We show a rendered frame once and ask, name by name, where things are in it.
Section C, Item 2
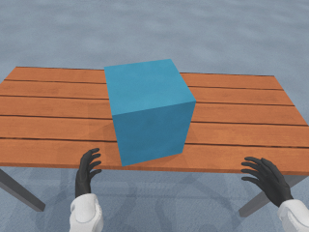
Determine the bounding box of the robot left hand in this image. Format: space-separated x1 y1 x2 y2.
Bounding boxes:
75 148 102 198

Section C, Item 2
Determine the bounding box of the table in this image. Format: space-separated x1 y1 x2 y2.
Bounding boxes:
0 67 309 218

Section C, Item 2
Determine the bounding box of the robot right forearm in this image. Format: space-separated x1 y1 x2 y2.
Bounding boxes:
277 199 309 232

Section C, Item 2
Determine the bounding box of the carton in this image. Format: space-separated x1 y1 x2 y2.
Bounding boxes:
103 59 197 166

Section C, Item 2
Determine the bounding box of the robot left forearm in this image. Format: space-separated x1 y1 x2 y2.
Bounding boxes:
70 193 104 232

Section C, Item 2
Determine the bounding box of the robot right hand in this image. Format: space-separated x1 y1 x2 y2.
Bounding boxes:
241 157 294 208

